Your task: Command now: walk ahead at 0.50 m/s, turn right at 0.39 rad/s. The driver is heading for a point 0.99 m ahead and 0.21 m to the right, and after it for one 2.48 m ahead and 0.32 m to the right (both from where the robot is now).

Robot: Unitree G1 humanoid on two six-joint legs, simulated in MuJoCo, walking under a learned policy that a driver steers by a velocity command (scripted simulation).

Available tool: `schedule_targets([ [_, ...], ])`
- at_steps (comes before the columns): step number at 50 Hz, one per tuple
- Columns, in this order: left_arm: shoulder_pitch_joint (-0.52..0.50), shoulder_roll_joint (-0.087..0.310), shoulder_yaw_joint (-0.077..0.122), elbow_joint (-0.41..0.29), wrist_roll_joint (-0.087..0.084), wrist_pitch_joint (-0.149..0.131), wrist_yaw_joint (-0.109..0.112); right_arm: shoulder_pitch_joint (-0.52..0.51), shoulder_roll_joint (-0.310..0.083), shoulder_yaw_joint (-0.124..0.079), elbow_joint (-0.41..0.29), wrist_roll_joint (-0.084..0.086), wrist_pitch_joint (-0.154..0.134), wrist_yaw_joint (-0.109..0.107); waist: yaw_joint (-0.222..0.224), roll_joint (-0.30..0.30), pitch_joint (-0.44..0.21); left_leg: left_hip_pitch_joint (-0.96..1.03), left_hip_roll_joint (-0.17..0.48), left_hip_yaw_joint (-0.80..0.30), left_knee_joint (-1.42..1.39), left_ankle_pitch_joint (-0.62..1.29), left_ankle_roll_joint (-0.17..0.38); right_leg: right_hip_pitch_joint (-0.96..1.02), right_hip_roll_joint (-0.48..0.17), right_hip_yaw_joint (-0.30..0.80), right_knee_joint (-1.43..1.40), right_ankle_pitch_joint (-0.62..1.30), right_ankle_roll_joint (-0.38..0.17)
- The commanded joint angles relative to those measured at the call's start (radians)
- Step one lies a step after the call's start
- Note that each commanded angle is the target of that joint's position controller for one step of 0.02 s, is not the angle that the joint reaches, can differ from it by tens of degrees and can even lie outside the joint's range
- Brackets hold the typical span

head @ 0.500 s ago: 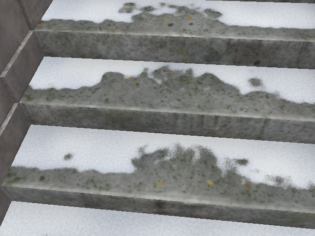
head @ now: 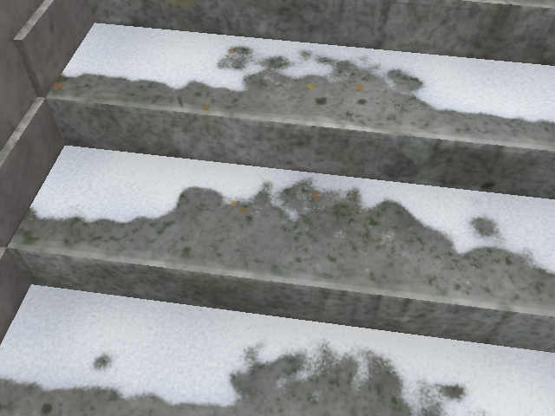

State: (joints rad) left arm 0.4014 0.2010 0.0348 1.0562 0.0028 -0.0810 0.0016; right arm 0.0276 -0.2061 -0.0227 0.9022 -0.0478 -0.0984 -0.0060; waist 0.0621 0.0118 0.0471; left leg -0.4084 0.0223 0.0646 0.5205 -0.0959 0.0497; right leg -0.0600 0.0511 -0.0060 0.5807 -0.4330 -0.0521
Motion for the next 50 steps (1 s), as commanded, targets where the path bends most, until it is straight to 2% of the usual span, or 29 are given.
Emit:
schedule_targets([
  [1, 0.054, 0.095, 0.021, -0.080, 0.002, 0.010, 0.012, 0.361, -0.283, -0.083, 0.046, 0.005, 0.014, -0.013, -0.121, 0.185, -0.256, 0.559, 0.425, -0.613, -0.256, -0.221, 0.160, -0.521, -0.021, 0.052, 0.618, -0.098, -0.048],
  [3, -0.048, 0.093, 0.030, -0.093, 0.022, 0.023, -0.007, 0.209, -0.128, -0.047, 0.005, 0.024, 0.021, -0.002, -0.082, 0.089, -0.055, 0.349, 0.326, -0.435, -0.346, -0.443, 0.123, -0.578, -0.095, 0.049, 0.695, 0.053, -0.046],
  [6, -0.090, 0.036, 0.031, -0.113, 0.037, 0.045, -0.024, 0.255, -0.073, -0.030, 0.036, 0.020, 0.002, -0.012, -0.049, 0.060, -0.028, 0.252, 0.272, -0.219, -0.336, -0.153, 0.096, -0.615, -0.119, 0.024, 0.876, 0.165, -0.018],
  [11, -0.220, 0.012, 0.035, -0.186, 0.040, 0.078, -0.024, 0.359, -0.074, -0.029, 0.078, 0.013, -0.024, -0.007, -0.052, 0.055, -0.014, 0.244, 0.272, -0.077, -0.317, -0.066, 0.106, -0.811, -0.119, 0.026, 1.023, 0.264, 0.005],
  [14, -0.334, -0.021, 0.029, -0.262, 0.034, 0.099, 0.015, 0.461, -0.071, -0.027, 0.107, 0.007, -0.026, -0.014, -0.074, 0.064, 0.034, 0.336, 0.351, -0.120, -0.339, -0.179, 0.148, -1.111, -0.101, 0.037, 1.356, 0.095, 0.002],
  [16, -0.466, -0.035, 0.017, -0.349, 0.044, 0.100, 0.040, 0.506, -0.075, -0.025, 0.125, 0.001, -0.029, -0.017, -0.088, 0.030, 0.102, 0.406, 0.375, -0.075, -0.331, 0.017, 0.134, -1.289, -0.099, 0.039, 1.433, -0.024, -0.001],
  [19, -0.586, -0.069, -0.007, -0.464, 0.038, 0.101, 0.059, 0.548, -0.098, -0.022, 0.140, -0.006, -0.028, -0.021, -0.103, 0.049, 0.084, 0.526, 0.381, -0.007, -0.341, 0.149, 0.097, -1.438, -0.101, 0.008, 1.493, -0.160, -0.032],
  [23, -0.641, -0.094, -0.041, -0.595, 0.028, 0.112, 0.030, 0.492, -0.091, -0.009, 0.138, 0.014, 0.018, -0.047, -0.061, 0.059, 0.052, 0.491, 0.247, 0.152, -0.362, 0.396, 0.058, -1.254, -0.137, -0.100, 1.077, -0.159, -0.005],
  [24, -0.547, -0.125, -0.060, -0.586, 0.014, 0.125, 0.004, 0.402, -0.137, -0.021, 0.095, 0.031, 0.034, -0.053, -0.013, 0.069, -0.020, 0.383, 0.213, 0.219, -0.377, 0.570, 0.065, -0.937, -0.150, -0.123, 0.770, -0.041, -0.022],
  [25, -0.520, -0.023, -0.041, -0.607, -0.062, 0.088, -0.022, 0.347, -0.250, -0.046, 0.050, 0.068, 0.082, -0.086, 0.030, 0.180, -0.153, 0.321, 0.231, 0.225, -0.282, 1.014, 0.051, -0.651, -0.092, -0.178, 0.617, 0.139, -0.006],
  [26, -0.404, 0.051, -0.007, -0.567, -0.050, 0.064, -0.039, 0.325, -0.337, -0.062, 0.010, 0.077, 0.084, -0.090, 0.066, 0.281, -0.291, 0.378, 0.258, 0.213, -0.152, 1.506, 0.077, -0.455, 0.002, -0.223, 0.623, 0.133, -0.015],
  [27, -0.189, 0.123, 0.021, -0.500, -0.023, 0.056, -0.042, 0.225, -0.375, -0.075, -0.029, 0.098, 0.085, -0.080, 0.164, 0.305, -0.394, 0.416, 0.252, 0.195, 0.053, 1.592, 0.050, -0.278, 0.025, -0.157, 0.485, 0.193, -0.054],
  [28, -0.056, 0.270, 0.075, -0.461, -0.003, 0.057, -0.038, 0.225, -0.332, -0.068, -0.078, 0.098, 0.070, -0.076, 0.225, 0.164, -0.475, 0.216, 0.184, 0.124, 0.384, 1.121, -0.033, 0.037, 0.019, 0.062, 0.230, 0.337, -0.120],
  [29, -0.141, 0.435, 0.094, -0.460, 0.041, 0.069, -0.006, 0.322, -0.101, -0.003, -0.149, 0.033, 0.038, -0.034, 0.022, -0.409, -0.608, -0.202, -0.115, 0.013, 0.898, -0.455, -0.144, 0.265, -0.339, 0.778, -0.028, 0.937, -0.337],
  [30, -0.124, 0.283, 0.084, -0.480, 0.025, 0.110, 0.030, 0.370, -0.167, -0.040, -0.121, 0.036, 0.050, 0.024, 0.047, -0.169, -0.666, -0.127, -0.075, -0.148, 1.147, -0.392, -0.075, 0.146, -0.386, 0.755, -0.036, 1.064, -0.312],
  [32, -0.314, 0.157, 0.047, -0.436, 0.034, 0.127, 0.018, 0.336, -0.049, -0.030, -0.168, 0.028, 0.106, 0.005, -0.095, -0.028, -0.313, -0.245, -0.026, -0.137, 1.162, -0.261, -0.066, -0.214, -0.277, 0.552, -0.004, 0.617, -0.249],
  [33, -0.366, 0.107, 0.034, -0.424, 0.024, 0.128, 0.015, 0.290, -0.021, -0.023, -0.189, 0.006, 0.129, -0.022, -0.120, -0.057, -0.188, -0.273, -0.007, -0.144, 1.149, -0.215, -0.058, -0.343, -0.213, 0.452, 0.007, 0.490, -0.195],
  [34, -0.413, 0.059, 0.015, -0.423, 0.023, 0.124, 0.013, 0.332, -0.012, -0.020, -0.196, -0.006, 0.141, -0.040, -0.152, -0.115, -0.163, -0.258, 0.003, -0.140, 1.191, -0.181, -0.055, -0.431, -0.162, 0.370, -0.028, 0.277, -0.158],
  [35, -0.356, 0.092, 0.003, -0.439, 0.019, 0.077, -0.008, 0.272, -0.074, -0.021, -0.217, 0.058, 0.119, -0.046, -0.106, -0.052, -0.192, -0.307, -0.038, -0.131, 1.331, -0.235, -0.029, -0.440, -0.208, 0.452, -0.142, 0.016, -0.154],
  [36, -0.323, 0.118, 0.004, -0.401, 0.019, 0.054, -0.014, 0.248, -0.050, -0.012, -0.257, 0.057, 0.107, -0.050, -0.119, -0.047, -0.205, -0.356, -0.020, -0.163, 1.353, -0.180, -0.006, -0.431, -0.224, 0.483, -0.167, -0.110, -0.114],
  [37, -0.315, 0.087, 0.002, -0.327, 0.034, 0.062, 0.014, 0.269, 0.045, 0.010, -0.273, -0.005, 0.124, -0.049, -0.186, -0.133, -0.130, -0.359, 0.030, -0.195, 1.184, -0.114, -0.022, -0.489, -0.158, 0.312, -0.137, -0.124, -0.076],
  [39, -0.269, 0.066, -0.018, -0.314, 0.031, 0.057, 0.042, 0.230, 0.038, 0.011, -0.286, 0.018, 0.129, -0.038, -0.151, -0.070, -0.095, -0.367, 0.002, -0.201, 1.086, -0.097, -0.062, -0.515, -0.162, 0.266, -0.182, -0.158, -0.083],
  [42, -0.229, 0.101, -0.025, -0.354, 0.013, 0.068, 0.066, 0.276, -0.061, -0.034, -0.238, 0.032, 0.160, -0.025, -0.103, -0.073, -0.136, -0.367, -0.053, -0.186, 0.991, -0.029, -0.108, -0.402, -0.227, 0.279, -0.318, -0.209, -0.083],
  [43, -0.220, 0.150, -0.009, -0.349, 0.006, 0.059, 0.065, 0.276, -0.077, -0.047, -0.234, 0.032, 0.159, -0.025, -0.099, -0.097, -0.115, -0.406, -0.040, -0.191, 0.958, -0.024, -0.116, -0.361, -0.261, 0.288, -0.370, -0.239, -0.069],
  [46, -0.135, 0.170, 0.021, -0.311, 0.020, 0.027, 0.056, 0.291, -0.063, -0.060, -0.194, 0.009, 0.153, -0.023, -0.071, -0.131, -0.101, -0.513, -0.040, -0.156, 1.075, -0.049, -0.101, -0.244, -0.307, 0.281, -0.402, -0.323, -0.091],
  [47, -0.186, 0.135, -0.018, -0.328, 0.131, -0.017, -0.042, 0.201, -0.178, -0.069, -0.216, 0.023, 0.083, 0.039, -0.040, -0.211, 0.081, -0.714, -0.126, -0.290, 1.515, -0.022, -0.040, -0.382, -0.327, 0.336, -0.298, -0.397, -0.150],
  [48, -0.219, 0.079, -0.035, -0.334, 0.128, -0.027, -0.077, 0.266, -0.177, -0.070, -0.189, 0.017, 0.045, 0.046, -0.081, -0.105, -0.006, -0.803, -0.110, -0.383, 1.487, 0.026, -0.007, -0.328, -0.389, 0.353, -0.271, -0.347, -0.183],
  [49, -0.256, 0.060, -0.047, -0.348, 0.102, -0.038, -0.084, 0.305, -0.146, -0.064, -0.155, 0.016, 0.014, 0.043, -0.121, -0.014, -0.053, -0.762, -0.082, -0.398, 1.309, 0.079, 0.017, -0.300, -0.375, 0.274, -0.295, -0.269, -0.132],
  [50, -0.266, 0.073, -0.048, -0.336, 0.066, -0.054, -0.072, 0.321, -0.120, -0.063, -0.125, 0.016, 0.011, 0.042, -0.127, -0.022, -0.106, -0.697, -0.070, -0.333, 1.235, 0.084, 0.030, -0.286, -0.326, 0.186, -0.315, -0.215, -0.100],
])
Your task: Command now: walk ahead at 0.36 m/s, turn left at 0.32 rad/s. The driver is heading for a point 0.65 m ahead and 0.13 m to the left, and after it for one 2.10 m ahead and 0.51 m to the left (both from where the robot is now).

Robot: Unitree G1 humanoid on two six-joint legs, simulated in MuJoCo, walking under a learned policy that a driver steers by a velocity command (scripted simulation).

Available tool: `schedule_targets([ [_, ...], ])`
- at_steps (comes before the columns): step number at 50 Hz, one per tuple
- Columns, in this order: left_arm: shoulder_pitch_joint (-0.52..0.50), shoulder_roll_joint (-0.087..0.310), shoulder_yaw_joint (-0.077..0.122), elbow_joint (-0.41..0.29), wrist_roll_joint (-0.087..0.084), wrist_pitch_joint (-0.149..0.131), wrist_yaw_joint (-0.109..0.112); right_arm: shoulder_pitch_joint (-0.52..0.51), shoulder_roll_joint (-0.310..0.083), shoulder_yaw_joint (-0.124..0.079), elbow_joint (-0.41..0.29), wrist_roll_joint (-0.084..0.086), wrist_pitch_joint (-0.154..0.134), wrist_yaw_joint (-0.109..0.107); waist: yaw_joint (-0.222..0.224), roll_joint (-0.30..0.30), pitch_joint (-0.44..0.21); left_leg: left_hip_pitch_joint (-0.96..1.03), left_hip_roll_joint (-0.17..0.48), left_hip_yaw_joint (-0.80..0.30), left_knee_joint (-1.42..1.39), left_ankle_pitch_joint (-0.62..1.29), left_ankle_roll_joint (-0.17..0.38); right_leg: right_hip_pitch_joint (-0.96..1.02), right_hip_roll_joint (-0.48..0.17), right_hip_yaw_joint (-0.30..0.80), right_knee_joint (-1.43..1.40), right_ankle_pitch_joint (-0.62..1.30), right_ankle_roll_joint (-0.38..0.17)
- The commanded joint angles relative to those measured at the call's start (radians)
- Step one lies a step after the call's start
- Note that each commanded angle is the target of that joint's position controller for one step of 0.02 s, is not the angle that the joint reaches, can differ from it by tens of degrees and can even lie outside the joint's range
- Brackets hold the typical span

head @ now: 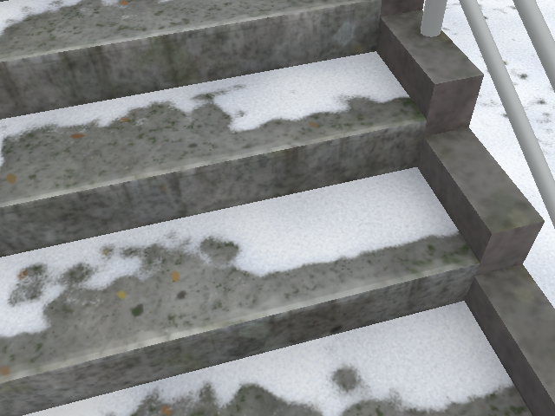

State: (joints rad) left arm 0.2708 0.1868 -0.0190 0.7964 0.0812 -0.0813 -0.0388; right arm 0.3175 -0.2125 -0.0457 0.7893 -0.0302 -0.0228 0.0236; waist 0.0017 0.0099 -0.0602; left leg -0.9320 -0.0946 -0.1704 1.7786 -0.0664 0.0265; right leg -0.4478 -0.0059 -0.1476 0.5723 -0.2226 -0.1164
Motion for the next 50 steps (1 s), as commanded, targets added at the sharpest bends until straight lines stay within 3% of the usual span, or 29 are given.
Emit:
schedule_targets([
  [1, -0.125, 0.119, 0.012, -0.067, -0.033, -0.064, -0.013, 0.069, -0.118, -0.042, 0.014, -0.010, -0.063, 0.023, -0.056, -0.064, -0.036, -0.138, 0.060, -0.030, -0.054, 0.051, 0.030, 0.142, -0.245, 0.277, -0.338, -0.408, -0.033],
  [3, -0.020, 0.139, 0.016, -0.005, -0.014, -0.057, 0.009, 0.012, -0.097, -0.036, -0.002, -0.023, -0.043, 0.039, 0.016, -0.095, -0.033, -0.245, 0.086, -0.005, -0.028, 0.009, -0.012, 0.253, -0.281, 0.280, -0.362, -0.424, -0.101],
  [6, 0.076, 0.072, -0.006, 0.057, -0.009, -0.059, 0.006, -0.036, -0.078, -0.017, 0.007, -0.019, -0.039, 0.034, 0.062, -0.079, -0.059, -0.330, 0.142, -0.013, -0.095, 0.023, 0.018, 0.374, -0.334, 0.287, -0.355, -0.318, -0.161],
  [12, 0.106, 0.008, -0.025, 0.137, -0.002, -0.058, -0.005, -0.089, -0.048, 0.006, 0.023, -0.025, -0.025, 0.037, 0.042, -0.055, -0.030, -0.434, 0.202, -0.002, 0.015, -0.066, 0.103, 0.456, -0.379, 0.222, -0.383, -0.178, -0.201],
  [19, 0.064, 0.076, 0.006, 0.174, 0.030, -0.041, 0.003, -0.257, 0.011, 0.055, -0.048, -0.032, -0.018, 0.061, 0.004, -0.016, -0.011, -0.292, 0.316, 0.090, -0.201, -0.234, 0.153, 0.432, -0.399, 0.015, -0.459, 0.009, -0.125],
  [21, -0.073, 0.128, 0.023, 0.123, 0.022, -0.041, 0.000, -0.250, -0.013, 0.053, -0.041, -0.026, -0.021, 0.073, -0.032, -0.038, -0.020, 0.053, 0.293, 0.155, -0.488, -0.230, 0.157, 0.272, -0.332, -0.111, -0.491, -0.011, -0.077],
  [22, -0.095, 0.136, 0.030, 0.101, 0.024, -0.045, 0.007, -0.236, -0.068, 0.033, -0.013, -0.010, -0.029, 0.075, -0.008, 0.014, -0.050, 0.180, 0.214, 0.225, -0.621, -0.219, 0.116, 0.302, -0.241, -0.172, -0.402, 0.163, -0.077],
  [23, -0.066, 0.188, 0.041, 0.108, 0.017, -0.042, 0.012, -0.258, -0.055, 0.029, -0.010, -0.001, -0.031, 0.082, -0.011, -0.055, -0.059, 0.315, 0.166, 0.271, -0.876, -0.206, 0.060, 0.358, -0.244, -0.172, -0.307, 0.400, -0.081],
  [24, -0.060, 0.251, 0.056, 0.117, 0.002, -0.032, 0.011, -0.208, -0.037, 0.025, 0.004, 0.011, -0.031, 0.081, -0.069, -0.073, -0.051, 0.489, 0.108, 0.312, -1.164, -0.104, 0.023, 0.360, -0.276, -0.151, -0.184, 0.557, -0.089],
  [25, -0.035, 0.284, 0.066, 0.129, -0.004, -0.011, 0.000, 0.004, -0.086, -0.006, 0.104, 0.026, -0.045, 0.055, -0.132, 0.039, -0.087, 0.776, 0.057, 0.321, -1.500, 0.206, 0.007, 0.353, -0.203, -0.185, 0.061, 0.661, -0.032],
  [26, 0.056, 0.268, 0.074, 0.197, 0.026, 0.031, -0.020, 0.212, -0.118, -0.031, 0.179, -0.010, -0.039, 0.016, -0.170, 0.027, -0.051, 1.001, 0.087, 0.215, -1.685, 0.405, 0.004, 0.245, -0.199, -0.098, 0.266, 0.352, 0.037],
  [27, 0.333, -0.018, 0.008, 0.230, 0.038, 0.036, -0.109, 0.347, -0.356, -0.092, 0.257, -0.043, -0.033, -0.022, -0.006, 0.242, -0.239, 1.534, 0.338, 0.001, -1.085, 1.426, 0.252, -0.274, -0.139, -0.092, 0.677, -0.294, 0.083],
  [28, 0.269, -0.070, -0.014, 0.176, -0.025, 0.001, -0.130, 0.589, -0.440, -0.131, 0.280, -0.088, -0.035, -0.023, -0.150, 0.197, -0.370, 1.700, 0.508, -0.206, -1.096, 1.764, 0.395, -0.514, -0.009, 0.091, 1.065, -0.456, 0.096],
  [29, -0.076, -0.028, 0.007, 0.070, -0.053, -0.016, -0.119, 0.770, -0.372, -0.132, 0.403, -0.117, -0.041, 0.004, -0.291, 0.208, -0.148, 1.599, 0.499, -0.186, -1.179, 1.464, 0.299, -0.809, 0.089, 0.169, 1.490, -0.444, 0.053],
  [30, -0.280, -0.017, 0.014, -0.003, -0.072, -0.035, -0.101, 0.746, -0.251, -0.099, 0.453, -0.066, -0.041, 0.029, -0.288, 0.343, -0.005, 1.489, 0.516, -0.137, -1.202, 1.057, 0.259, -1.084, 0.062, 0.158, 1.805, -0.502, -0.024],
  [32, -0.356, -0.016, 0.022, -0.080, -0.061, -0.028, -0.035, 0.489, -0.023, -0.012, 0.430, -0.045, -0.038, 0.062, -0.129, 0.194, 0.095, 1.165, 0.486, -0.036, -1.265, 0.746, 0.217, -1.152, 0.049, 0.222, 1.931, -0.438, -0.169],
  [34, -0.303, -0.103, -0.035, -0.172, -0.060, 0.023, -0.032, 0.057, 0.031, 0.032, 0.353, -0.071, -0.019, 0.079, 0.086, 0.068, 0.183, 0.700, 0.457, 0.095, -1.522, 0.278, 0.197, -0.994, -0.015, 0.251, 1.689, -0.336, -0.242],
  [35, -0.299, -0.020, -0.024, -0.231, -0.067, 0.056, -0.029, -0.240, -0.038, 0.024, 0.259, -0.086, -0.029, 0.090, 0.207, -0.018, 0.216, 0.424, 0.429, 0.160, -1.693, 0.048, 0.160, -0.772, -0.089, 0.223, 1.342, -0.234, -0.235],
  [36, -0.260, 0.095, 0.014, -0.257, -0.087, 0.087, -0.031, -0.505, -0.180, -0.010, 0.129, -0.064, -0.041, 0.104, 0.329, -0.035, 0.167, 0.094, 0.326, 0.296, -1.830, 0.025, 0.136, -0.325, -0.082, 0.159, 1.035, -0.041, -0.172],
  [37, -0.216, 0.102, 0.015, -0.286, -0.069, 0.129, -0.047, -0.453, -0.311, -0.038, 0.096, -0.044, -0.085, 0.094, 0.369, 0.096, 0.054, -0.089, 0.355, 0.289, -1.827, 0.544, 0.176, 0.079, -0.011, 0.088, 1.144, 0.096, -0.041],
  [38, -0.124, 0.131, 0.017, -0.267, -0.116, 0.142, -0.083, -0.476, -0.414, -0.076, 0.086, -0.026, -0.107, 0.078, 0.434, 0.121, -0.019, 0.020, 0.342, 0.337, -1.738, 1.113, 0.178, 0.121, 0.071, 0.020, 1.156, 0.094, 0.001],
  [40, 0.000, 0.193, 0.017, -0.198, -0.111, 0.153, -0.096, -0.327, -0.452, -0.100, 0.083, -0.003, -0.119, 0.056, 0.363, 0.064, -0.018, 0.575, 0.382, 0.325, -1.455, 1.674, 0.204, -0.082, 0.168, -0.098, 0.571, 0.036, 0.020],
  [41, 0.205, 0.216, 0.038, -0.090, -0.111, 0.153, -0.068, -0.088, -0.333, -0.076, 0.134, -0.059, -0.092, 0.081, 0.293, 0.084, -0.099, 0.688, 0.347, 0.326, -1.153, 1.766, 0.237, 0.077, 0.253, -0.081, 0.308, 0.107, 0.012],
  [42, 0.489, 0.279, 0.061, 0.036, -0.118, 0.167, -0.019, 0.183, -0.130, -0.022, 0.152, -0.214, -0.032, 0.171, 0.166, -0.145, -0.390, 0.425, 0.288, 0.215, -0.643, 1.308, 0.189, 0.552, 0.169, 0.423, 0.311, 0.624, -0.211],
  [43, 0.501, 0.297, 0.067, 0.061, -0.053, 0.169, -0.021, 0.206, -0.138, -0.038, 0.214, -0.151, 0.002, 0.208, 0.164, -0.197, -0.385, 0.265, -0.003, 0.137, -0.039, 0.022, 0.132, 0.478, -0.046, 0.896, -0.003, 0.660, -0.421],
  [44, 0.426, 0.225, 0.061, 0.077, -0.045, 0.128, -0.029, 0.110, -0.069, -0.017, 0.136, -0.065, 0.006, 0.190, 0.154, -0.118, -0.205, -0.005, -0.001, -0.062, 0.229, 0.059, 0.158, 0.326, -0.105, 0.987, -0.123, 0.020, -0.315],
  [45, 0.340, 0.136, 0.045, 0.138, -0.055, 0.086, -0.035, -0.036, -0.034, -0.011, 0.082, -0.036, -0.011, 0.145, 0.103, -0.131, 0.041, -0.285, 0.001, -0.046, 0.364, 0.030, 0.163, 0.201, -0.103, 0.984, -0.158, -0.226, -0.256],
  [47, 0.281, -0.028, -0.016, 0.285, -0.015, 0.033, -0.053, -0.139, 0.036, 0.051, -0.007, -0.073, -0.004, 0.071, -0.015, -0.060, 0.005, -0.449, 0.041, -0.041, 0.471, 0.000, 0.199, 0.163, -0.079, 0.808, -0.107, -0.071, -0.208],
  [50, 0.018, -0.057, -0.025, 0.258, 0.005, -0.006, -0.063, -0.211, 0.009, 0.067, -0.046, -0.011, -0.007, 0.026, -0.133, 0.023, 0.036, -0.252, 0.133, 0.118, 0.256, -0.041, 0.205, -0.221, 0.031, 0.465, -0.187, -0.081, -0.069],
])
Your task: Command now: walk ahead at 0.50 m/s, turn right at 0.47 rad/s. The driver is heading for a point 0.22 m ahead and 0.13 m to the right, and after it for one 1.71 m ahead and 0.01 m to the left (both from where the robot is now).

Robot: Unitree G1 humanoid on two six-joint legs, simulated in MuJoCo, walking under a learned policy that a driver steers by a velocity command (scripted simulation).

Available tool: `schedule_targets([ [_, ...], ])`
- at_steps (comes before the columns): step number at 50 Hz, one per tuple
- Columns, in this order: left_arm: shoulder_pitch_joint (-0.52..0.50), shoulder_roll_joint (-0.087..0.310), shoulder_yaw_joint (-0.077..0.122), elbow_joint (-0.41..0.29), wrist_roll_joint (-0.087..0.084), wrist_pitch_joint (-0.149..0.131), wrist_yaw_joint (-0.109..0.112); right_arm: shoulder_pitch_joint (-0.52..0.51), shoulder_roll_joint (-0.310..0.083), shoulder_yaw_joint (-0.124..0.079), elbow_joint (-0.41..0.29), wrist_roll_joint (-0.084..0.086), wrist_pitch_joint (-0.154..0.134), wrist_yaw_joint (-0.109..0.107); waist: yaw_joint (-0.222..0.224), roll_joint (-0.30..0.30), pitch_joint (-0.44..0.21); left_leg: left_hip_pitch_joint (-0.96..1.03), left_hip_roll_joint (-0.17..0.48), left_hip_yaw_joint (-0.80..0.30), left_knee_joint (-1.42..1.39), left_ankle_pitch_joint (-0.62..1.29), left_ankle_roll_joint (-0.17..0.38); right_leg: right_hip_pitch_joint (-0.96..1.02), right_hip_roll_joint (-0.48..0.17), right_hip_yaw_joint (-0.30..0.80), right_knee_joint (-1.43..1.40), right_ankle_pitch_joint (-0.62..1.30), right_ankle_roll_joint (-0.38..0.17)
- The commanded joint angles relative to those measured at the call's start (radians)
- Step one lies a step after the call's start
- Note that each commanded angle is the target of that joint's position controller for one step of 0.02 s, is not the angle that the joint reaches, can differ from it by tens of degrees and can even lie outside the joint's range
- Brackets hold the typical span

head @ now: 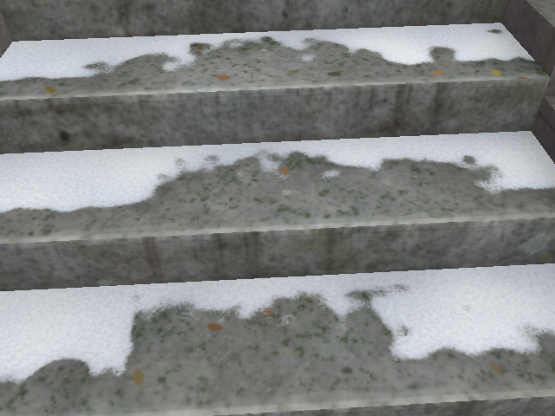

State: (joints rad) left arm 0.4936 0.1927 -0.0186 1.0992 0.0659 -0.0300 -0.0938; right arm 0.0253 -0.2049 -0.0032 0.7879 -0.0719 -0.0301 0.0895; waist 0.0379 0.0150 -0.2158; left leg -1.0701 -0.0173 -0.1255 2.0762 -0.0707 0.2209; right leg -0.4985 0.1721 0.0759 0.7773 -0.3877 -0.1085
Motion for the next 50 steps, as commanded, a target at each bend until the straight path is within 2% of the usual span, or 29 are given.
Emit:
schedule_targets([
  [1, -0.153, -0.030, -0.023, -0.043, 0.029, -0.071, 0.015, 0.028, 0.022, 0.040, -0.066, 0.043, -0.012, -0.034, -0.137, -0.059, 0.160, -0.095, 0.048, 0.118, 0.041, -0.078, -0.024, -0.184, -0.122, 0.236, -0.415, 0.089, -0.083],
  [4, 0.028, 0.052, -0.017, 0.015, 0.055, -0.077, 0.033, -0.156, 0.019, 0.059, -0.145, 0.045, -0.002, -0.033, -0.042, -0.010, 0.149, -0.062, 0.053, 0.155, -0.162, -0.013, -0.100, -0.171, -0.115, 0.293, -0.473, 0.014, -0.082],
  [6, -0.033, 0.083, -0.005, -0.047, -0.003, -0.073, 0.013, -0.324, 0.003, 0.055, -0.235, 0.032, 0.022, -0.047, -0.033, -0.058, 0.116, 0.171, 0.041, 0.239, -0.388, -0.210, -0.170, -0.288, -0.139, 0.340, -0.587, 0.084, -0.135],
  [8, -0.031, 0.134, 0.008, -0.102, -0.035, -0.104, -0.007, -0.298, 0.018, 0.051, -0.267, 0.032, 0.038, -0.049, -0.096, -0.155, 0.078, 0.540, -0.036, 0.326, -0.591, -0.278, -0.214, -0.300, -0.243, 0.375, -0.564, 0.978, -0.212],
  [10, -0.016, 0.231, 0.053, -0.135, -0.074, -0.130, -0.005, -0.216, -0.067, 0.029, -0.234, 0.021, 0.052, -0.051, -0.098, -0.177, 0.078, 0.390, -0.097, 0.325, -0.932, -0.385, -0.218, 0.207, -0.348, 0.379, -0.419, 1.681, -0.207],
  [11, -0.023, 0.255, 0.081, -0.129, -0.063, -0.126, -0.023, -0.087, -0.103, 0.008, -0.206, 0.044, 0.037, -0.073, -0.122, -0.213, 0.016, 0.463, -0.103, 0.243, -1.072, -0.359, -0.178, 0.338, -0.350, 0.359, -0.269, 1.881, -0.180],
  [12, -0.012, 0.161, 0.073, -0.123, -0.011, -0.119, -0.035, 0.245, -0.163, -0.023, -0.117, 0.029, 0.020, -0.088, -0.190, -0.028, -0.243, 0.879, 0.012, -0.027, -1.137, 0.021, -0.048, 0.231, -0.266, 0.310, 0.144, 1.791, -0.129],
  [13, 0.118, -0.016, 0.028, -0.143, 0.067, -0.109, -0.057, 0.502, -0.210, -0.029, -0.016, 0.053, 0.005, -0.087, -0.169, 0.415, -0.454, 1.335, 0.331, -0.740, -1.487, 0.036, 0.304, -0.258, -0.051, 0.313, 0.561, 0.589, -0.026],
  [14, -0.019, 0.061, 0.061, -0.092, 0.000, -0.089, -0.067, 0.474, -0.184, -0.024, -0.022, -0.002, -0.008, -0.089, -0.240, 0.301, -0.088, 1.074, 0.353, -0.967, -1.665, -0.543, 0.245, -0.595, -0.017, 0.324, 1.072, 0.356, -0.030],
  [15, -0.095, 0.071, 0.063, -0.112, -0.030, -0.077, -0.050, 0.382, -0.176, -0.034, 0.036, 0.014, -0.036, -0.082, -0.177, 0.147, 0.150, 0.893, 0.329, -0.800, -1.647, -0.674, 0.188, -0.740, -0.040, 0.255, 1.285, 0.429, -0.055],
  [17, -0.172, 0.069, 0.055, -0.150, 0.001, -0.047, -0.001, 0.249, 0.066, 0.017, 0.129, 0.036, -0.047, -0.065, -0.069, -0.119, 0.070, 0.845, 0.310, -0.446, -1.586, -0.318, 0.120, -0.738, -0.097, 0.215, 1.268, 0.380, -0.109],
  [19, -0.241, -0.040, 0.016, -0.194, 0.005, -0.022, 0.027, 0.180, 0.188, 0.051, 0.194, 0.046, -0.052, -0.069, 0.015, -0.068, 0.109, 0.743, 0.201, -0.167, -1.632, -0.177, 0.015, -0.708, -0.163, 0.170, 1.149, 0.300, -0.126],
  [22, -0.380, -0.041, -0.013, -0.241, -0.031, -0.011, 0.017, 0.240, 0.128, 0.025, 0.222, -0.002, -0.049, -0.048, -0.001, -0.041, 0.131, 0.719, 0.177, 0.005, -1.714, -0.126, 0.006, -0.780, -0.218, 0.069, 1.089, 0.222, -0.112],
  [25, -0.523, -0.050, -0.038, -0.300, -0.024, -0.021, 0.018, 0.369, 0.055, 0.019, 0.262, -0.059, -0.056, -0.054, -0.044, 0.073, 0.141, 0.743, 0.189, -0.006, -1.786, -0.004, 0.036, -0.862, -0.245, -0.041, 1.268, 0.170, -0.108],
  [26, -0.572, -0.070, -0.020, -0.443, -0.045, -0.008, 0.080, 0.410, -0.006, -0.004, 0.273, 0.066, -0.113, -0.103, 0.021, 0.006, 0.307, 0.619, 0.253, -0.043, -1.910, -0.222, -0.006, -0.707, -0.276, -0.041, 1.100, 0.149, 0.003],
  [27, -0.643, -0.047, -0.022, -0.476, -0.034, -0.005, 0.100, 0.443, -0.023, -0.004, 0.291, 0.079, -0.131, -0.121, -0.009, -0.029, 0.364, 0.647, 0.246, -0.073, -1.930, -0.234, -0.005, -0.782, -0.296, -0.077, 1.079, 0.110, 0.042],
  [28, -0.699, 0.014, -0.047, -0.419, -0.012, -0.001, 0.048, 0.522, 0.021, 0.016, 0.299, -0.025, -0.098, -0.083, -0.127, 0.006, 0.097, 1.014, 0.218, -0.050, -1.783, -0.060, 0.028, -1.009, -0.271, -0.057, 1.150, 0.128, -0.048],
  [30, -0.863, -0.005, -0.062, -0.531, -0.006, 0.014, 0.041, 0.690, 0.046, 0.021, 0.383, -0.062, -0.081, -0.056, -0.154, 0.024, 0.184, 1.159, 0.270, -0.115, -1.822, -0.037, -0.010, -1.172, -0.330, -0.036, 0.870, 0.070, -0.107],
  [32, -0.939, -0.025, -0.073, -0.552, 0.002, 0.032, 0.030, 0.487, 0.016, 0.010, 0.298, 0.006, -0.070, 0.001, -0.068, 0.073, 0.179, 0.758, 0.276, -0.001, -2.011, -0.010, -0.015, -0.619, -0.321, -0.125, 0.539, -0.099, -0.090],
  [33, -1.007, -0.042, -0.072, -0.554, 0.001, 0.041, 0.008, 0.541, 0.005, 0.012, 0.300, 0.039, -0.084, 0.022, -0.101, 0.150, 0.174, 0.592, 0.293, -0.003, -2.070, 0.056, 0.033, -0.365, -0.269, -0.213, 0.625, -0.086, -0.045],
  [35, -0.821, 0.022, -0.044, -0.479, -0.056, 0.009, 0.000, 0.495, -0.114, -0.021, 0.262, 0.046, -0.101, 0.021, 0.006, 0.130, 0.110, 0.834, 0.284, 0.075, -1.928, 0.699, -0.022, -0.207, -0.179, -0.230, 0.447, -0.025, -0.043],
  [36, -0.676, 0.042, -0.030, -0.426, -0.055, -0.008, 0.005, 0.498, -0.177, -0.043, 0.255, 0.032, -0.110, 0.015, 0.027, 0.140, 0.036, 0.929, 0.279, 0.120, -1.777, 1.017, -0.078, -0.053, -0.158, -0.196, 0.383, 0.083, -0.066],
  [37, -0.536, 0.058, -0.029, -0.388, -0.062, -0.030, 0.018, 0.584, -0.138, -0.048, 0.260, 0.002, -0.129, 0.024, 0.023, 0.033, -0.145, 0.629, 0.209, 0.110, -1.507, 0.995, -0.129, 0.361, -0.226, -0.025, 0.411, 0.342, -0.124],
  [38, -0.280, 0.138, -0.002, -0.344, -0.037, -0.016, 0.033, 0.576, -0.067, -0.026, 0.226, -0.004, -0.137, 0.027, 0.138, -0.165, -0.322, 0.359, 0.093, 0.014, -1.210, 0.416, -0.144, 0.720, -0.389, 0.371, 0.083, 0.235, -0.184],
  [39, -0.039, 0.228, 0.035, -0.214, -0.024, -0.013, 0.051, 0.532, 0.030, -0.023, 0.235, 0.035, -0.120, 0.042, 0.161, -0.259, -0.324, 0.246, -0.005, -0.053, -0.837, -0.092, -0.117, 0.689, -0.544, 0.749, -0.246, -0.055, -0.186],
  [40, -0.021, 0.250, 0.057, -0.142, -0.019, -0.032, 0.066, 0.478, 0.028, -0.045, 0.267, 0.062, -0.103, 0.034, 0.160, -0.205, -0.111, 0.157, 0.022, -0.131, -0.455, 0.015, -0.121, 0.418, -0.545, 0.783, -0.314, -0.335, -0.142],
  [42, -0.215, 0.176, 0.058, -0.113, -0.072, -0.052, 0.073, 0.454, 0.083, -0.040, 0.294, 0.043, -0.106, -0.001, 0.046, -0.169, 0.018, 0.131, 0.045, -0.074, -0.152, 0.027, -0.107, 0.144, -0.522, 0.510, -0.265, -0.230, -0.156],
  [45, -0.429, -0.126, -0.007, -0.116, -0.027, -0.052, 0.059, 0.293, 0.104, -0.030, 0.222, 0.048, -0.066, -0.026, -0.079, 0.016, 0.029, 0.033, 0.106, -0.100, -0.046, 0.030, -0.036, 0.035, -0.557, 0.368, -0.316, 0.003, -0.142],
  [50, -0.394, -0.090, 0.010, -0.083, 0.015, -0.077, 0.071, 0.119, 0.092, 0.008, 0.131, 0.060, -0.031, 0.003, -0.118, -0.007, 0.150, -0.105, 0.097, -0.034, -0.063, -0.023, 0.039, 0.049, -0.449, -0.111, -0.478, 0.175, -0.089],
])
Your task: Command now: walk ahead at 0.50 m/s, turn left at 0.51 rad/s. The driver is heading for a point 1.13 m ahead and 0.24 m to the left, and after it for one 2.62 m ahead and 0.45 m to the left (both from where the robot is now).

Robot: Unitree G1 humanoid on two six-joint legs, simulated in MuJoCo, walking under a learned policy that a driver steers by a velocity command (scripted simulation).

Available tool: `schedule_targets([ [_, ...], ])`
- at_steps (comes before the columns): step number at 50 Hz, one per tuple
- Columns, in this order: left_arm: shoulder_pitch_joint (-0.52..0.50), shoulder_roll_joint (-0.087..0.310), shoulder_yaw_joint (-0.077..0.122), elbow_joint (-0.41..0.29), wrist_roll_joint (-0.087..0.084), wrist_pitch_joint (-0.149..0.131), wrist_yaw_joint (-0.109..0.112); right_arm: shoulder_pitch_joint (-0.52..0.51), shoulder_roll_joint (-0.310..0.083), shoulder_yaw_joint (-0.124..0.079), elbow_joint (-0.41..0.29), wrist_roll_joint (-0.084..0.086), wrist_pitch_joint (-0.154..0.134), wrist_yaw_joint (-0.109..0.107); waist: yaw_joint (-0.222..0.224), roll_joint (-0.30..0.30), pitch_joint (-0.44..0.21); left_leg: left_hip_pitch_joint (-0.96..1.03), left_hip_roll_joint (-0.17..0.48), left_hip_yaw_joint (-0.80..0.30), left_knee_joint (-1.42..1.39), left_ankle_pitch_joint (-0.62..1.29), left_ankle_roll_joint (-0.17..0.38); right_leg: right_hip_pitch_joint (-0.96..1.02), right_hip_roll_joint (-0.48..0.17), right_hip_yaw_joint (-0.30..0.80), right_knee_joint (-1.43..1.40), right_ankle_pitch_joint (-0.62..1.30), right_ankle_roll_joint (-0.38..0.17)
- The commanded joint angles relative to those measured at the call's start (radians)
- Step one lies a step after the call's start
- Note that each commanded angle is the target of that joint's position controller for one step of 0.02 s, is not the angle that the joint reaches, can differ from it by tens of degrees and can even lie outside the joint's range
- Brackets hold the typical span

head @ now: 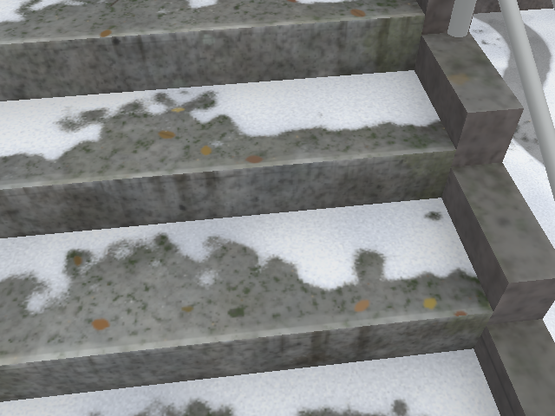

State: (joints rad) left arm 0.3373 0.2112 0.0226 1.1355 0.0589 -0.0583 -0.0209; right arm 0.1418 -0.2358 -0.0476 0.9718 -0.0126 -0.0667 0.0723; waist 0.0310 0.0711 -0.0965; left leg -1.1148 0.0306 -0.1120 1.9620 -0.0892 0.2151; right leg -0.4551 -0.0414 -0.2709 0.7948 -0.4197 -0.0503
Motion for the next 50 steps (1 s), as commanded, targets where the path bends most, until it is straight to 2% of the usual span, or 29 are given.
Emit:
schedule_targets([
  [1, -0.156, -0.095, -0.031, -0.079, 0.032, -0.053, 0.001, -0.022, 0.112, 0.063, -0.069, 0.010, 0.008, 0.029, -0.083, -0.136, 0.030, -0.153, 0.029, -0.010, 0.260, -0.099, 0.058, 0.086, -0.239, 0.227, -0.512, 0.237, -0.168],
  [3, -0.038, -0.117, -0.053, -0.016, 0.053, -0.054, -0.002, -0.109, 0.077, 0.072, -0.103, 0.017, 0.006, 0.019, -0.070, -0.086, 0.061, -0.340, 0.024, -0.051, 0.267, -0.101, 0.100, 0.235, -0.232, 0.182, -0.518, 0.230, -0.148],
  [6, 0.130, -0.060, -0.055, 0.061, 0.126, -0.044, -0.012, -0.255, 0.085, 0.104, -0.196, 0.026, 0.017, -0.006, -0.031, -0.068, 0.080, -0.480, 0.053, 0.023, 0.145, -0.135, 0.115, 0.398, -0.197, 0.110, -0.554, 0.267, -0.119],
  [9, 0.196, -0.038, -0.061, 0.038, 0.139, -0.029, -0.038, -0.378, 0.038, 0.097, -0.261, 0.034, 0.054, -0.029, 0.014, -0.125, 0.053, -0.353, 0.122, 0.120, -0.211, 0.025, 0.071, 0.390, -0.212, 0.058, -0.660, 0.347, -0.127],
  [11, 0.206, -0.002, -0.056, 0.013, 0.077, -0.025, -0.076, -0.567, 0.076, 0.113, -0.292, -0.002, 0.091, 0.000, 0.066, -0.093, 0.080, -0.089, 0.078, 0.265, -0.434, -0.240, 0.014, 0.295, -0.275, 0.022, -0.811, 0.516, -0.188],
  [13, 0.183, 0.090, -0.040, -0.034, 0.047, -0.055, -0.066, -0.387, 0.115, 0.113, -0.248, -0.005, 0.085, 0.020, -0.038, -0.168, 0.030, 0.103, -0.028, 0.320, -0.501, -0.227, -0.024, 0.425, -0.297, -0.051, -0.659, 1.292, -0.175],
  [14, 0.182, 0.179, -0.016, -0.035, 0.048, -0.073, -0.063, -0.342, 0.071, 0.095, -0.239, 0.015, 0.068, 0.020, -0.083, -0.227, 0.038, 0.211, -0.083, 0.320, -0.637, -0.242, -0.032, 0.479, -0.316, -0.045, -0.589, 1.698, -0.168],
  [16, 0.128, 0.277, 0.028, -0.050, 0.028, -0.083, -0.066, -0.136, -0.013, 0.061, -0.196, 0.032, 0.040, -0.007, -0.158, -0.306, -0.045, 0.479, -0.176, 0.314, -0.887, -0.204, -0.040, 0.568, -0.319, -0.041, -0.358, 1.944, -0.116],
  [17, 0.206, 0.165, 0.013, -0.059, 0.063, -0.092, -0.062, 0.014, -0.060, 0.045, -0.172, 0.030, 0.030, -0.026, -0.157, -0.184, -0.215, 0.926, -0.103, 0.119, -0.752, 0.165, 0.073, 0.224, -0.262, -0.003, -0.066, 1.786, -0.046],
  [18, 0.198, 0.140, 0.003, -0.057, 0.078, -0.085, -0.089, 0.227, -0.099, 0.014, -0.114, -0.027, 0.040, -0.047, -0.231, -0.088, -0.295, 1.187, -0.043, -0.162, -1.035, 0.098, 0.123, -0.035, -0.146, 0.048, 0.199, 1.085, -0.010],
  [19, 0.098, 0.071, 0.016, -0.087, 0.036, -0.055, -0.127, 0.387, -0.180, -0.011, -0.029, -0.067, 0.061, -0.045, -0.236, 0.037, -0.260, 1.189, 0.067, -0.523, -1.371, -0.022, 0.167, -0.232, 0.031, 0.226, 0.562, 0.281, 0.028],
  [20, 0.087, 0.016, 0.011, -0.124, -0.003, -0.033, -0.130, 0.349, -0.241, -0.056, -0.001, -0.056, 0.045, -0.059, -0.198, 0.029, -0.160, 1.025, 0.115, -0.600, -1.478, -0.077, 0.128, -0.309, 0.068, 0.443, 0.887, 0.372, -0.003],
  [23, -0.115, -0.048, -0.010, -0.204, 0.019, -0.040, -0.094, 0.193, -0.026, 0.007, 0.044, -0.013, 0.008, -0.027, -0.069, -0.022, -0.042, 0.768, 0.099, -0.520, -1.459, -0.172, 0.127, -0.601, 0.103, 0.527, 1.332, 0.406, -0.121],
  [25, -0.142, -0.070, -0.037, -0.244, 0.044, -0.017, -0.070, 0.112, 0.082, 0.051, 0.089, -0.049, 0.005, -0.005, 0.047, -0.158, -0.020, 0.698, 0.056, -0.364, -1.493, -0.101, 0.093, -0.723, 0.065, 0.478, 1.307, 0.411, -0.174],
  [26, -0.115, -0.064, -0.042, -0.231, 0.044, -0.014, -0.059, 0.074, 0.084, 0.052, 0.088, -0.040, -0.007, -0.004, 0.080, -0.129, 0.017, 0.666, 0.032, -0.264, -1.499, -0.057, 0.061, -0.774, 0.026, 0.428, 1.271, 0.372, -0.171],
  [29, -0.229, -0.025, -0.056, -0.270, -0.019, -0.001, -0.048, 0.162, 0.061, 0.054, 0.099, -0.071, -0.049, -0.027, 0.030, -0.003, 0.016, 0.548, 0.010, -0.176, -1.603, -0.084, 0.047, -0.757, -0.006, 0.348, 1.379, 0.195, -0.147],
  [33, -0.518, -0.005, -0.088, -0.420, -0.007, -0.008, -0.004, 0.395, 0.034, 0.049, 0.186, -0.102, -0.064, -0.026, -0.057, -0.141, 0.025, 0.857, 0.082, -0.207, -1.582, -0.058, -0.009, -1.017, -0.092, 0.385, 1.062, 0.135, -0.140],
  [34, -0.559, 0.026, -0.082, -0.437, -0.015, -0.005, 0.009, 0.392, 0.014, 0.049, 0.160, -0.091, -0.067, -0.010, -0.061, -0.114, 0.014, 0.773, 0.086, -0.208, -1.629, -0.076, -0.020, -0.886, -0.127, 0.379, 0.923, 0.228, -0.098],
  [36, -0.601, -0.051, -0.105, -0.435, 0.010, 0.036, -0.034, 0.266, 0.005, 0.062, 0.042, -0.017, -0.067, 0.024, -0.041, 0.012, 0.080, 0.299, 0.100, -0.163, -1.864, -0.051, 0.055, -0.250, -0.084, 0.166, 0.721, 0.181, -0.008],
  [37, -0.524, -0.083, -0.109, -0.426, -0.003, 0.050, -0.060, 0.307, -0.046, 0.052, 0.058, 0.011, -0.079, 0.025, -0.009, 0.035, 0.061, 0.318, 0.118, -0.147, -1.805, 0.353, 0.082, -0.128, -0.031, 0.113, 0.730, 0.268, 0.029],
  [39, -0.521, 0.030, -0.068, -0.430, -0.013, 0.055, -0.056, 0.330, -0.165, 0.021, 0.044, 0.049, -0.101, 0.020, 0.010, 0.039, -0.004, 0.777, 0.136, -0.121, -1.670, 1.031, 0.060, -0.167, 0.093, 0.026, 0.337, 0.151, 0.020],
  [40, -0.381, 0.092, -0.034, -0.399, -0.025, 0.040, -0.040, 0.345, -0.191, 0.001, 0.065, 0.025, -0.100, 0.038, 0.035, 0.127, -0.064, 0.948, 0.142, -0.094, -1.553, 1.202, 0.015, -0.088, 0.109, 0.078, 0.235, 0.151, -0.016],
  [41, -0.161, 0.134, -0.020, -0.342, -0.037, 0.018, -0.036, 0.503, -0.067, 0.016, 0.103, -0.042, -0.102, 0.041, 0.009, -0.077, -0.352, 0.784, 0.079, -0.070, -1.216, 1.105, -0.063, 0.369, -0.029, 0.375, 0.293, 0.573, -0.200],
  [42, 0.056, 0.190, 0.003, -0.270, -0.007, 0.024, -0.021, 0.468, -0.011, 0.018, 0.078, -0.046, -0.089, 0.050, 0.106, -0.302, -0.440, 0.448, -0.085, -0.095, -0.949, 0.339, -0.100, 0.632, -0.194, 0.891, -0.135, 0.232, -0.304],
  [43, 0.198, 0.197, 0.009, -0.213, 0.034, 0.027, -0.004, 0.299, 0.001, 0.001, 0.066, -0.011, -0.064, 0.056, 0.198, -0.383, -0.228, 0.173, -0.168, -0.219, -0.503, -0.006, -0.098, 0.520, -0.255, 1.243, -0.391, -0.300, -0.250],
  [44, 0.153, 0.204, 0.017, -0.185, 0.026, 0.001, 0.000, 0.235, -0.008, -0.007, 0.044, 0.015, -0.064, 0.050, 0.150, -0.327, -0.006, 0.026, -0.139, -0.228, -0.306, 0.082, -0.071, 0.351, -0.227, 1.152, -0.392, -0.499, -0.174],
  [46, -0.082, 0.023, -0.009, -0.186, -0.001, -0.004, -0.001, 0.204, -0.003, -0.003, 0.048, 0.003, -0.060, 0.014, 0.039, -0.069, 0.015, 0.068, -0.084, -0.180, -0.144, 0.163, -0.021, 0.108, -0.255, 0.904, -0.342, -0.219, -0.181],
  [48, -0.155, -0.095, -0.043, -0.151, 0.008, 0.001, 0.005, 0.159, 0.080, 0.036, 0.012, -0.010, -0.040, -0.010, -0.038, -0.055, 0.009, 0.025, -0.060, -0.195, -0.078, 0.196, 0.026, 0.023, -0.232, 0.771, -0.372, -0.056, -0.123],
  [50, -0.167, -0.105, -0.051, -0.115, 0.011, -0.020, 0.011, 0.135, 0.096, 0.058, -0.017, -0.007, -0.028, -0.009, -0.086, -0.054, 0.024, -0.083, -0.049, -0.172, -0.101, 0.150, 0.037, 0.047, -0.167, 0.563, -0.401, 0.054, -0.094],
])
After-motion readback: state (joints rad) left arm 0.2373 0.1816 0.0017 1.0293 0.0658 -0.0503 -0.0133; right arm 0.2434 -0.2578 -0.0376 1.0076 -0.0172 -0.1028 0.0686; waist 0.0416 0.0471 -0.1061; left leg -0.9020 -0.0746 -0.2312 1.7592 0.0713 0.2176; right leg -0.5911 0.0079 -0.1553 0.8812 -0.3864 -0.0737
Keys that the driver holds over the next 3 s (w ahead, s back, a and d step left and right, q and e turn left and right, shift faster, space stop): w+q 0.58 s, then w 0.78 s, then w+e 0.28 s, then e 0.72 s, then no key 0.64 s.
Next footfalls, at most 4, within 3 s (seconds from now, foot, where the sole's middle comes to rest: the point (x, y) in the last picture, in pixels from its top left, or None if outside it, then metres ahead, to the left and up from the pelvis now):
0.32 left None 0.35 0.15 -0.59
0.80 right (299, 275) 0.70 0.02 -0.44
1.42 left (147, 144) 0.95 0.36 -0.29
2.06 right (215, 8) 1.29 0.23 -0.14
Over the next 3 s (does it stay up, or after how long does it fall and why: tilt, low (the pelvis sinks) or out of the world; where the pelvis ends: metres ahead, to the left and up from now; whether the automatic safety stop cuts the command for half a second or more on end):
stays up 1.22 0.36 0.63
